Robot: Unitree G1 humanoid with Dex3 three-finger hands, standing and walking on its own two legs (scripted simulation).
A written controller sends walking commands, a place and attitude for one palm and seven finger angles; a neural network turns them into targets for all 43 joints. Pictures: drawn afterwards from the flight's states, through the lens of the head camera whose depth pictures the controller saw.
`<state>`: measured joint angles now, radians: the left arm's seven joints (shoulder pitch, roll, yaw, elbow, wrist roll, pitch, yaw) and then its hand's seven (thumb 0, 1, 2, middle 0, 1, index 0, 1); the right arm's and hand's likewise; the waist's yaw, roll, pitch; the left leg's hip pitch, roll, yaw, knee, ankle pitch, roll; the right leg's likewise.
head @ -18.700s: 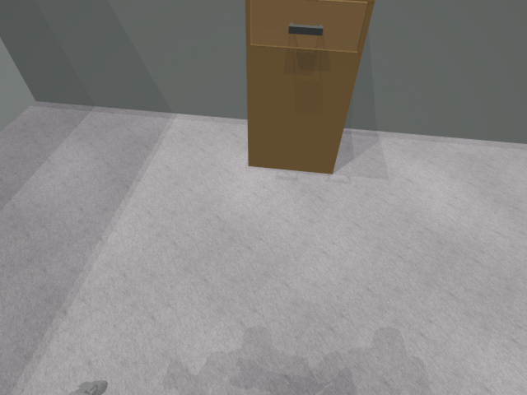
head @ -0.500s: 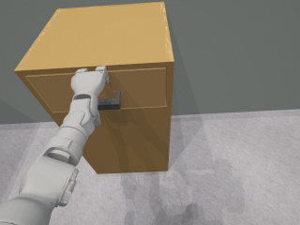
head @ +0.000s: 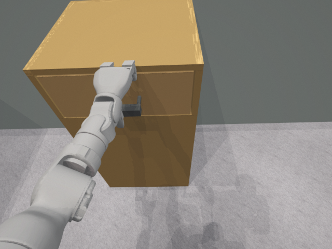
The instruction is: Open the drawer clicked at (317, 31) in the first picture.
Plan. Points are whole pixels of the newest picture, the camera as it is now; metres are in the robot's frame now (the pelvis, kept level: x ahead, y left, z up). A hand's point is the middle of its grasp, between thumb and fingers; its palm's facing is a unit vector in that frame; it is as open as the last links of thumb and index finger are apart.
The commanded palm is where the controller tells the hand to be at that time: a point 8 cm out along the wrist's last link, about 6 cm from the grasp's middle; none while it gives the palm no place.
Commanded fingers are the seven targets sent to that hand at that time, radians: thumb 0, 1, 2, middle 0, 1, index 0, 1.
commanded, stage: move the hooked fingers above the handle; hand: left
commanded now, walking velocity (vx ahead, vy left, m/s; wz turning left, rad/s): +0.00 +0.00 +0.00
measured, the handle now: (119, 105) +0.52 +0.14 +0.03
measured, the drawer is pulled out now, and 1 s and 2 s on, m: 0.00 0.00 0.00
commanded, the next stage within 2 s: none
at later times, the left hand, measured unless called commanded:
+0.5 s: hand (110, 106) +0.46 +0.14 +0.08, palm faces +0.05 -0.01 -1.00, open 13.8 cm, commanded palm +0.46 +0.15 +0.14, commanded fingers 0.00 -0.50 0.30 -0.30 -1.20 -0.30 -1.20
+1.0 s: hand (111, 112) +0.46 +0.15 +0.06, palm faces -0.13 +0.00 -0.99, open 13.8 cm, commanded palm +0.46 +0.15 +0.13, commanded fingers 0.00 -0.50 0.30 -0.30 -1.20 -0.30 -1.20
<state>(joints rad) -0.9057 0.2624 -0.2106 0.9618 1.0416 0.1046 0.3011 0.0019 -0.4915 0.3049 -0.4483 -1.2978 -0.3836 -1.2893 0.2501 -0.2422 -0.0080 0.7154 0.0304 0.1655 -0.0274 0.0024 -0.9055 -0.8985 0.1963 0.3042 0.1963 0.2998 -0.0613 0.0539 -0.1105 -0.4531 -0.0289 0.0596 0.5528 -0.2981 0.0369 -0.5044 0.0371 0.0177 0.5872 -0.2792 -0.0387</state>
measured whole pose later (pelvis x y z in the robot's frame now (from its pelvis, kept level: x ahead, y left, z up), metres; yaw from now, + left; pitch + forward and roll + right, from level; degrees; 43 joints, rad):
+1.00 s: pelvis -0.02 +0.00 -0.01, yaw +0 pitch +11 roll +1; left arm -0.92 0.37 -0.20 1.05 1.03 0.05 0.13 0.00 -0.49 0.30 -0.33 -1.20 -0.31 -1.21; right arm 0.29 -0.26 -0.01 0.62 0.03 0.13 -0.07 0.00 -0.90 -0.90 0.20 0.30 0.20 0.30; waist -0.11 0.03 -0.08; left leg -0.52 -0.02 0.06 0.61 -0.29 0.04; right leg -0.56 0.04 0.01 0.63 -0.26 -0.04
